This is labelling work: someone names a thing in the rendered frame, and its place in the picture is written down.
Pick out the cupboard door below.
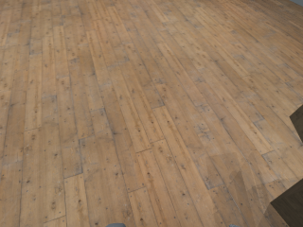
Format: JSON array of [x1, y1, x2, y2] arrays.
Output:
[[289, 104, 303, 143]]

